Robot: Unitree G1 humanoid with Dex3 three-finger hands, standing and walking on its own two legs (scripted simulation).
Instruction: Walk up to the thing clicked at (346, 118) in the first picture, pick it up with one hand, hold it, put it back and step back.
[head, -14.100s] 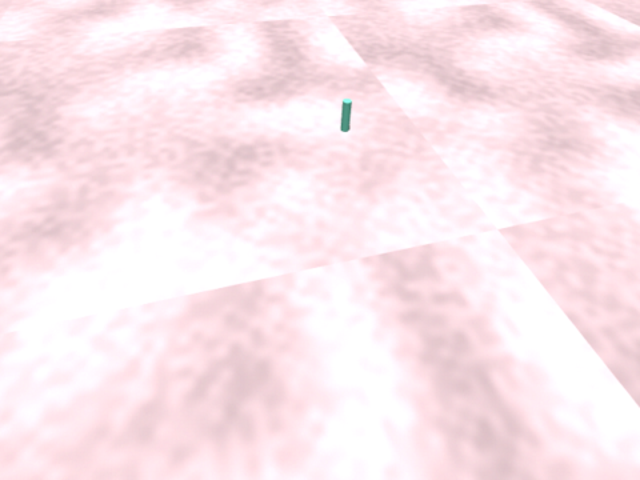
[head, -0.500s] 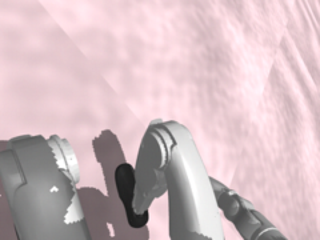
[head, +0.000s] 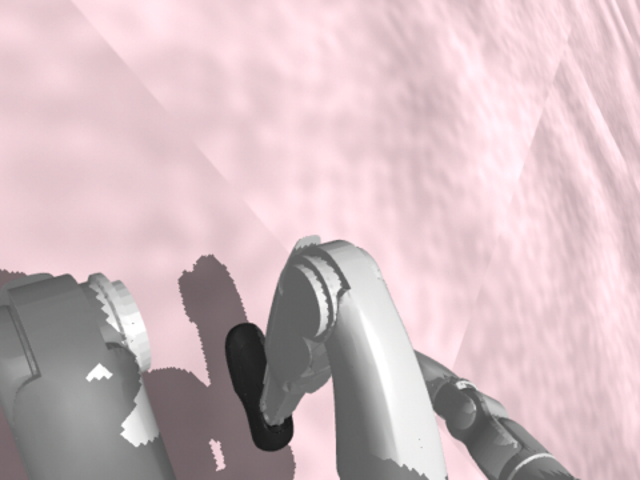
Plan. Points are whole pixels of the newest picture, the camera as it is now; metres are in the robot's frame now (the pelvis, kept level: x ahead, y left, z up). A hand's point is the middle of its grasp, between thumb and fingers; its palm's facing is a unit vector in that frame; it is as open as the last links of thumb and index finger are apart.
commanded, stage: close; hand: left
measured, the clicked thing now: out of the picture +0.41 +0.37 -0.19
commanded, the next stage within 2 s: settle in 0.04 s
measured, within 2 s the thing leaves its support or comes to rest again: leaves its support in 0.42 s
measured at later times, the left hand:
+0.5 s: hand out of the picture +0.41 +0.35 -0.17, palm faces +0.55 -0.84 +0.00, open 6.3 cm
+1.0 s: hand out of the picture +0.38 +0.38 -0.05, palm faces +0.53 -0.85 -0.02, open 6.3 cm
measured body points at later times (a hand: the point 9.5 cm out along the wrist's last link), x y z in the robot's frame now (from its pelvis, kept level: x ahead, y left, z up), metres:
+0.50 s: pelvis +0.00 +0.00 +0.00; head +0.22 +0.20 +0.33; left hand +0.37 +0.39 -0.16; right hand +0.18 -0.24 -0.03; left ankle +0.08 +0.12 -0.25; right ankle +0.15 -0.13 -0.25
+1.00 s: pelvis +0.01 -0.01 +0.03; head +0.19 +0.15 +0.41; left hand +0.35 +0.42 -0.04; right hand +0.21 -0.24 -0.04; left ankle +0.08 +0.12 -0.25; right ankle +0.15 -0.13 -0.25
